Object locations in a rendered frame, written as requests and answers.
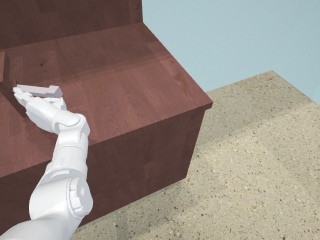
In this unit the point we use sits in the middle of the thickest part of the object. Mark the robot left upper arm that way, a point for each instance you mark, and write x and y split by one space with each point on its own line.
56 208

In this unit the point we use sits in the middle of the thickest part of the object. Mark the counter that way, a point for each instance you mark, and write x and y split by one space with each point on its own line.
143 109

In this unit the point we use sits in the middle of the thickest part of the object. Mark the robot left hand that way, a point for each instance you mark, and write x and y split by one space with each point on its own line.
40 110

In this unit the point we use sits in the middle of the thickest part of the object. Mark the tap lever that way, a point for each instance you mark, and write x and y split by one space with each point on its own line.
51 92

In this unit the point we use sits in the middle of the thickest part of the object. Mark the robot left forearm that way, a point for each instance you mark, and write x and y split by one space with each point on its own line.
71 149

